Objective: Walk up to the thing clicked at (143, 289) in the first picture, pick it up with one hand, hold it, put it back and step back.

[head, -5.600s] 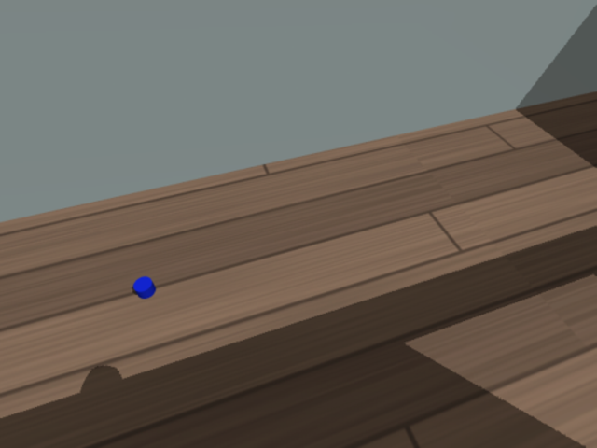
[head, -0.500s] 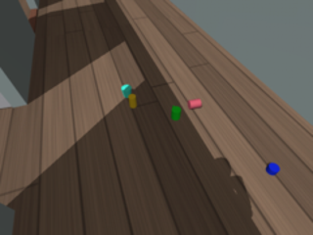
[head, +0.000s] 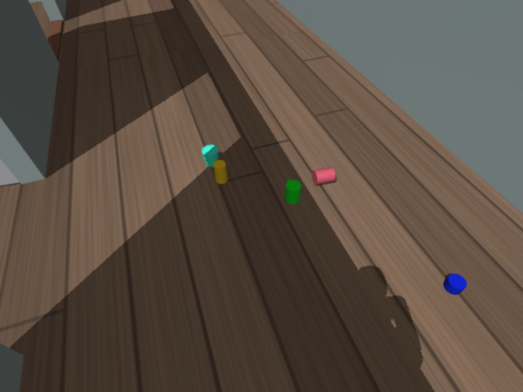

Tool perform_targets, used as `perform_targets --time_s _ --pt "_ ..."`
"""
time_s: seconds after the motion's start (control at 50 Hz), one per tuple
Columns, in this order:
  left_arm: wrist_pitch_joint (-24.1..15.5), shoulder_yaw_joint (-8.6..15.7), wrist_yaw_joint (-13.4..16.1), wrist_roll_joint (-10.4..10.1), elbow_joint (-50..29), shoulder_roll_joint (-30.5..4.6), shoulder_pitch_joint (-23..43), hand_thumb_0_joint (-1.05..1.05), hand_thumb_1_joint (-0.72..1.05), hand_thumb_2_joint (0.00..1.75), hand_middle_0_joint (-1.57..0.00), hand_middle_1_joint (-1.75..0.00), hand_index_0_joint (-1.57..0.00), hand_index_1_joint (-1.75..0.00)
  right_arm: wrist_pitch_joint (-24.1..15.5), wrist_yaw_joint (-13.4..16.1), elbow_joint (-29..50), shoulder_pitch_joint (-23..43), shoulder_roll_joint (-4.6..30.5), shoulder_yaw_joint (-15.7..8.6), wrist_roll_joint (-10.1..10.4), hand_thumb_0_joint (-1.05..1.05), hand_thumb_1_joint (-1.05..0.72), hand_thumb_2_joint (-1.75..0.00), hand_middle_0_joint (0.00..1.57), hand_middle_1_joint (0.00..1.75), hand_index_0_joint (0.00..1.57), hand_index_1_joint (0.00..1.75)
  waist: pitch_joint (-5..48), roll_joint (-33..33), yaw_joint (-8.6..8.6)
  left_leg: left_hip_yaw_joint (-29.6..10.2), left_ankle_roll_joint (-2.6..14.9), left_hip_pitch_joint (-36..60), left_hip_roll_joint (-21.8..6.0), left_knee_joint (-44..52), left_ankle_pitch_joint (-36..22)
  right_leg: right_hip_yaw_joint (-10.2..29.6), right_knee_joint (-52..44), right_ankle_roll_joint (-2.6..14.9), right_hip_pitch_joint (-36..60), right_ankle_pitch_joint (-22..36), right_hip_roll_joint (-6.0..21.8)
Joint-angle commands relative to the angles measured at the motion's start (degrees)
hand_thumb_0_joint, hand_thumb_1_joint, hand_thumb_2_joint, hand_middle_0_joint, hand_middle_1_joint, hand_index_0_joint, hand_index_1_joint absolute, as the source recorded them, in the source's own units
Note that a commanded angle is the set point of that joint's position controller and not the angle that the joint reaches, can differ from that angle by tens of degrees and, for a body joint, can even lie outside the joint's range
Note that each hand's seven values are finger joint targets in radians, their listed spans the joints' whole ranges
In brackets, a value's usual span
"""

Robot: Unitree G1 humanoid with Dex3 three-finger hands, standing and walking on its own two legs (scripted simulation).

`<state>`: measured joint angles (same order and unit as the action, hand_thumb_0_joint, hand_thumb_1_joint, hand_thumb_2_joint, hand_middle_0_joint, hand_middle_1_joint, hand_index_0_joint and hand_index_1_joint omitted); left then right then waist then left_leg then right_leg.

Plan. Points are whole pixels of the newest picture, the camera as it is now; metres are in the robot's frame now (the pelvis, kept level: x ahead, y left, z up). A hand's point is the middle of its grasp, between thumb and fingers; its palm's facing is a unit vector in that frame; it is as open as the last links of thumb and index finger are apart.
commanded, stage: stand
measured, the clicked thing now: (454, 284) +0.67 -0.76 -0.76
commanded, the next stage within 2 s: walk up in 0.84 s
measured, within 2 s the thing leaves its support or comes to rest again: neither
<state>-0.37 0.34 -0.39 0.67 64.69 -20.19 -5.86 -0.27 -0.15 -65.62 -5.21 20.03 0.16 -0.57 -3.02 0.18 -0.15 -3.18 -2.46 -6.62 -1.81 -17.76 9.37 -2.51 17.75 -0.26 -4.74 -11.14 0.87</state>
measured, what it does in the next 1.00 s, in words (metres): stands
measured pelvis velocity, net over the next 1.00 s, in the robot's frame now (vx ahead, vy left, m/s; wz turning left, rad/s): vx -0.01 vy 0.03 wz -0.18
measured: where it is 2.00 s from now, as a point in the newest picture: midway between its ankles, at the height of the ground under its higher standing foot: outside the picture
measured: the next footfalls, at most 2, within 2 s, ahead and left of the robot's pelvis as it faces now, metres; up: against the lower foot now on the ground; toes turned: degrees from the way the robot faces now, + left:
right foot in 1.56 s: -0.04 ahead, -0.07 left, +0.00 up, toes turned -33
left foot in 1.94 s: +0.14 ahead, +0.09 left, +0.00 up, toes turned -41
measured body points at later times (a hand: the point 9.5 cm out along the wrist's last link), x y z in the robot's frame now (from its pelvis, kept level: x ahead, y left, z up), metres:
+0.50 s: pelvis +0.00 +0.00 +0.00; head +0.02 +0.00 +0.45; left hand +0.07 +0.31 -0.13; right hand +0.07 -0.30 -0.14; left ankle +0.01 +0.15 -0.75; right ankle -0.02 -0.12 -0.75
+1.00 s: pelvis -0.01 +0.03 -0.01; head +0.04 +0.01 +0.44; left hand +0.09 +0.32 -0.13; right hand +0.09 -0.31 -0.12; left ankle +0.00 +0.15 -0.72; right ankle -0.02 -0.12 -0.75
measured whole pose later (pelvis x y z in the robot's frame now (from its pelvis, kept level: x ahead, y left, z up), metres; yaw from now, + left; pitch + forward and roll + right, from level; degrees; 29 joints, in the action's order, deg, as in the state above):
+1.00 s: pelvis -0.01 +0.03 -0.01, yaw -10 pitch -1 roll +0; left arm 0.2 2.0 0.0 2.4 55.2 -20.4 -11.8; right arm 1.4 -1.0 -55.5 -0.2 23.1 -3.8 -0.9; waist -7.1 0.7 2.1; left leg -2.4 -0.5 -16.5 1.1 -41.1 27.5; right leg 8.0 26.3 -0.8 -12.8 -12.8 -0.7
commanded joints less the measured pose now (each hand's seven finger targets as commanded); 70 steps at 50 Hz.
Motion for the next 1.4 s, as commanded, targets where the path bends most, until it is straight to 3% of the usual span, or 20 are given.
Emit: perform_targets --time_s 0.0,0.26,0.52,0.72,0.8,0.82,0.86,0.88,0.9,0.94,1.02,1.06,1.08,1.1,1.14,1.16,1.22,1.28,1.32,1.38 --pt "-1.52 2.19 0.92 -0.22 -3.34 -12.66 1.92 0.0 0.9 0.9 -0.2 -0.3 -0.2 -0.3 -1.05 0.61 3.52 2.44 11.61 -2.09 0.16 0.0 -0.9 -0.9 0.2 0.3 0.2 0.3 4.14 -0.65 0.29 -2.8 2.68 -0.23 -4.86 1.37 -8.97 5.17 -3.33 1.05 0.15 7.93 7.09" --pt "-1.31 2.19 0.7 -0.29 -3.35 -12.71 1.27 0.0 0.9 0.9 -0.2 -0.3 -0.2 -0.3 -1.17 0.6 3.44 1.66 11.79 -2.08 0.07 0.0 -0.9 -0.9 0.2 0.3 0.2 0.3 3.68 0.25 0.45 -3.18 2.74 -0.51 -5.05 2.25 -7.25 5.13 -3.06 1.29 -0.84 3.78 6.61" --pt "-1.41 2.01 0.72 -0.29 -3.48 -12.56 0.59 0.0 0.9 0.9 -0.2 -0.3 -0.2 -0.3 -1.2 0.58 3.54 1.43 12.33 -2.12 0.1 0.0 -0.9 -0.9 0.2 0.3 0.2 0.3 4.32 0.29 0.47 -2.76 2.84 0.73 -5.13 1.5 -8.4 5.73 -2.83 1.28 -0.81 6.45 6.88" --pt "-1.55 1.9 1.02 -0.32 -3.47 -12.76 0.28 0.0 0.9 0.9 -0.2 -0.3 -0.2 -0.3 -1.22 0.81 3.91 0.83 11.95 -2.08 0.21 0.0 -0.9 -0.9 0.2 0.3 0.2 0.3 6.33 -0.74 0.26 -2.13 2.96 1.88 -5.56 -0.02 -15.97 4.97 -0.93 0.93 2.17 16.76 7.25" --pt "-1.24 2.0 1.01 -0.25 -3.66 -12.6 0.85 0.0 0.9 0.9 -0.2 -0.3 -0.2 -0.3 -1.13 0.92 3.91 1.49 12.37 -2.22 0.14 0.0 -0.9 -0.9 0.2 0.3 0.2 0.3 5.18 0.66 0.35 -2.31 2.88 1.94 -5.58 1.25 -12.61 5.17 -1.69 1.26 0.46 11.13 6.93" --pt "-0.23 3.71 0.92 0.34 -8.28 -16.67 -2.21 0.0 0.9 0.9 -0.2 -0.3 -0.2 -0.3 -0.66 0.45 9.02 4.97 18.25 -6.56 -0.39 0.0 -0.9 -0.9 0.2 0.3 0.2 0.3 2.51 1.05 -0.28 5.35 2.96 4.23 -2.3 -9.74 -7.13 13.32 3.21 3.34 -8.04 21.26 6.63" --pt "-0.26 4.7 1.42 0.61 -9.39 -17.74 -5.18 0.0 0.9 0.9 -0.2 -0.3 -0.2 -0.3 -0.07 0.12 11.8 5.5 14.6 -6.2 -0.16 0.0 -0.9 -0.9 0.2 0.3 0.2 0.3 2.11 -3.07 1.18 4.9 2.88 -2.07 0.11 -14.83 -1.51 18.26 4.11 6.83 -7.36 23.63 9.22" --pt "-0.5 5.49 1.52 0.89 -10.54 -19.21 -4.9 0.0 0.9 0.9 -0.2 -0.3 -0.2 -0.3 0.08 -0.14 12.85 5.37 13.12 -6.02 0.07 0.0 -0.9 -0.9 0.2 0.3 0.2 0.3 2.52 -8.69 1.46 4.54 2.03 -9.88 2.32 -18.42 6.57 23.58 3.2 9.6 -2.0 26.89 11.65" --pt "-0.67 6.3 1.71 1.33 -11.79 -20.09 -6.68 0.0 0.9 0.9 -0.2 -0.3 -0.2 -0.3 0.47 -0.33 14.32 6.6 12.45 -6.14 -0.1 0.0 -0.9 -0.9 0.2 0.3 0.2 0.3 2.66 -13.32 2.92 2.72 1.79 -16.93 5.05 -26.28 21.41 30.41 1.56 14.02 1.38 30.23 15.89" --pt "-0.85 6.45 1.8 2.01 -14.9 -19.24 -6.43 0.0 0.9 0.9 -0.2 -0.3 -0.2 -0.3 0.89 -0.63 15.87 5.06 12.59 -6.67 -0.24 0.0 -0.9 -0.9 0.2 0.3 0.2 0.3 3.62 -12.91 1.56 -2.81 2.34 -16.82 2.27 -29.37 24.45 32.1 3.28 16.05 -1.12 27.0 16.66" --pt "-0.16 5.62 1.96 1.56 -18.65 -15.87 -3.1 0.0 0.9 0.9 -0.2 -0.3 -0.2 -0.3 1.09 -0.79 18.18 -0.21 10.21 -7.64 0.48 0.0 -0.9 -0.9 0.2 0.3 0.2 0.3 7.06 -12.37 -1.45 -0.65 3.67 -9.18 3.16 -19.91 16.88 24.82 8.41 11.17 -5.52 26.5 8.97" --pt "0.7 4.87 1.76 0.43 -21.21 -14.68 -0.56 0.0 0.9 0.9 -0.2 -0.3 -0.2 -0.3 0.88 -0.31 17.4 -7.14 11.38 -8.79 -0.67 0.0 -0.9 -0.9 0.2 0.3 0.2 0.3 9.34 -3.99 -5.28 -1.01 4.23 7.37 1.84 -4.68 4.24 20.29 17.46 5.99 -17.38 15.98 3.58" --pt "1.07 3.88 1.96 -0.34 -22.53 -10.6 -0.37 0.0 0.9 0.9 -0.2 -0.3 -0.2 -0.3 0.77 0.19 17.76 -8.49 15.33 -10.11 -1.74 0.0 -0.9 -0.9 0.2 0.3 0.2 0.3 8.18 9.15 -6.22 -12.8 5.66 12.99 -8.3 1.59 0.34 15.11 26.96 2.38 -27.46 -0.96 -5.01" --pt "1.46 3.74 2.34 0.28 -22.28 -10.6 -3.91 0.0 0.9 0.9 -0.2 -0.3 -0.2 -0.3 0.61 0.56 19.53 -6.77 17.62 -10.53 -1.92 0.0 -0.9 -0.9 0.2 0.3 0.2 0.3 7.56 13.39 -3.67 -19.85 6.22 10.77 -16.96 1.29 -7.13 14.66 33.3 0.74 -30.71 -18.72 -7.92" --pt "2.37 4.75 2.32 0.7 -20.55 -14.79 -10.16 0.0 0.9 0.9 -0.2 -0.3 -0.2 -0.3 0.41 0.19 23.07 0.89 19.88 -11.2 -1.12 0.0 -0.9 -0.9 0.2 0.3 0.2 0.3 5.01 12.84 -1.14 -20.92 14.75 -4.31 -23.92 5.64 8.2 11.48 43.56 0.11 -23.44 -19.94 -2.19" --pt "2.48 5.32 1.63 0.91 -19.93 -16.35 -9.91 0.0 0.9 0.9 -0.2 -0.3 -0.2 -0.3 0.18 0.01 24.0 2.72 18.77 -11.03 -1.18 0.0 -0.9 -0.9 0.2 0.3 0.2 0.3 1.33 11.48 -0.65 -19.29 15.17 -8.43 -21.8 7.15 11.91 11.45 46.09 0.18 -21.96 -17.61 -1.74" --pt "2.64 6.97 -0.5 0.22 -18.55 -15.85 -11.36 0.0 0.9 0.9 -0.2 -0.3 -0.2 -0.3 -1.13 0.37 24.42 0.92 14.63 -9.5 -0.92 0.0 -0.9 -0.9 0.2 0.3 0.2 0.3 -0.59 8.63 0.71 -7.12 10.71 -4.48 -13.02 3.1 5.13 11.69 45.23 0.19 -24.37 -9.59 -1.68" --pt "2.71 6.32 -1.79 0.24 -20.42 -13.82 -9.65 0.0 0.9 0.9 -0.2 -0.3 -0.2 -0.3 -1.79 0.36 22.83 -5.52 15.3 -9.5 -0.51 0.0 -0.9 -0.9 0.2 0.3 0.2 0.3 -0.4 8.81 -1.5 -2.85 6.38 2.86 -11.16 1.57 -0.45 9.82 38.51 -0.45 -26.84 -6.58 -2.02" --pt "2.3 6.1 -1.99 0.3 -22.33 -12.85 -7.2 0.0 0.9 0.9 -0.2 -0.3 -0.2 -0.3 -2.04 0.28 22.67 -9.63 16.04 -9.69 -0.58 0.0 -0.9 -0.9 0.2 0.3 0.2 0.3 1.16 9.79 -3.19 -2.54 7.26 7.87 -12.95 0.17 -6.53 8.5 33.58 -0.89 -27.37 -8.02 -1.51" --pt "1.78 5.85 -1.89 0.63 -23.6 -12.67 -5.39 0.0 0.9 0.9 -0.2 -0.3 -0.2 -0.3 -2.08 -0.1 23.89 -10.65 17.64 -10.05 -1.01 0.0 -0.9 -0.9 0.2 0.3 0.2 0.3 1.72 9.3 -3.87 -1.31 11.1 7.27 -16.64 -1.67 -10.87 5.34 27.89 -0.58 -23.65 -11.69 0.55"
